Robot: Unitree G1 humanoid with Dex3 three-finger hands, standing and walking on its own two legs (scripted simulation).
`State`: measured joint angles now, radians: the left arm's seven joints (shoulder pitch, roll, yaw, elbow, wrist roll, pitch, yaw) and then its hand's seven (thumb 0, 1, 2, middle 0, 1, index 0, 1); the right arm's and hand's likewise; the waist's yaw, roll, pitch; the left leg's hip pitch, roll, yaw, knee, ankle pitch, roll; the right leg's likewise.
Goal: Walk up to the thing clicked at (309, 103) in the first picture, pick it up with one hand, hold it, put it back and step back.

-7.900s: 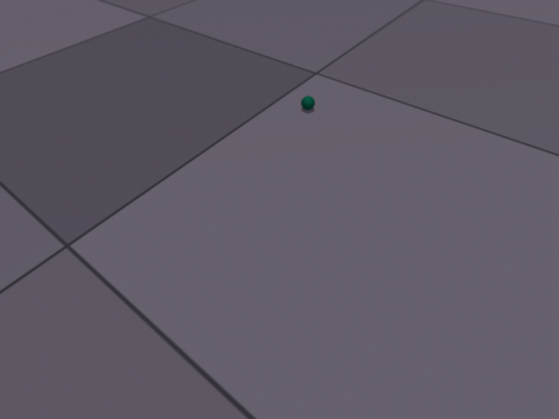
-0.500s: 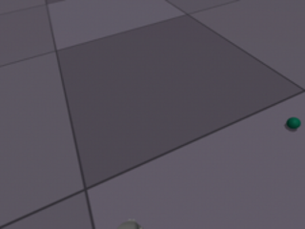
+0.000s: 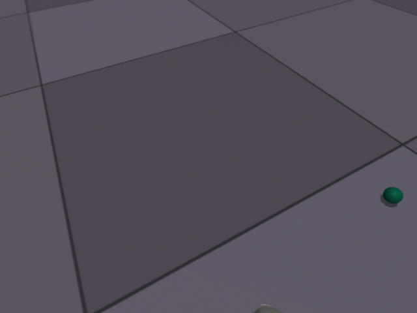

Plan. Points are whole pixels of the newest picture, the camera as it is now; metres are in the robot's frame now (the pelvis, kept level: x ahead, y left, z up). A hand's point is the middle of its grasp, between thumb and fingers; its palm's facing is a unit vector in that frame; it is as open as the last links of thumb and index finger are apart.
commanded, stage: walk up
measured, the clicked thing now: (392, 195) +0.80 -0.97 -0.72
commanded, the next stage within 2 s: stand in 1.88 s
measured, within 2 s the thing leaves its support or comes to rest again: neither
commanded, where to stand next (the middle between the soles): +0.43 +0.02 m, yaw +0 degrees
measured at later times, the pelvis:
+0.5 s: pelvis +0.18 +0.01 -0.01, yaw +2 degrees
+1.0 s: pelvis +0.32 +0.01 -0.01, yaw +0 degrees
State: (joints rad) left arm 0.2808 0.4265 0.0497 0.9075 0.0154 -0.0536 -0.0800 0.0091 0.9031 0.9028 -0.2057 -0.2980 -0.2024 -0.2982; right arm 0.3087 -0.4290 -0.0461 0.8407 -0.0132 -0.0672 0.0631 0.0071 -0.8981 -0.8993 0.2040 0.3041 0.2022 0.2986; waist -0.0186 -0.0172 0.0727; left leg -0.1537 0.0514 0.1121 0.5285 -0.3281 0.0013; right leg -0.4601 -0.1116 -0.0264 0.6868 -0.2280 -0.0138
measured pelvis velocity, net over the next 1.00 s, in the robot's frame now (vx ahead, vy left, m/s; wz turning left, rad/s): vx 0.32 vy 0.01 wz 0.00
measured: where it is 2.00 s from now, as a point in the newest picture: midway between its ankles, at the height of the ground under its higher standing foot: (210, 285)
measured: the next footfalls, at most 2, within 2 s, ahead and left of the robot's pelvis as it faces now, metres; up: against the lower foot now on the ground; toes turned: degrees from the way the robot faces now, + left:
right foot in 0.04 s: +0.16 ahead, -0.14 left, +0.00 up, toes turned -5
left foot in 0.48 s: +0.31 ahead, +0.14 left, +0.00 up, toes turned +7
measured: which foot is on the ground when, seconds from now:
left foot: down 0.00-0.06, up 0.08-0.46, down 0.48-0.90, up 0.92-1.00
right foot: up 0.00-0.02, down 0.04-0.50, up 0.52-0.86, down 0.88-1.00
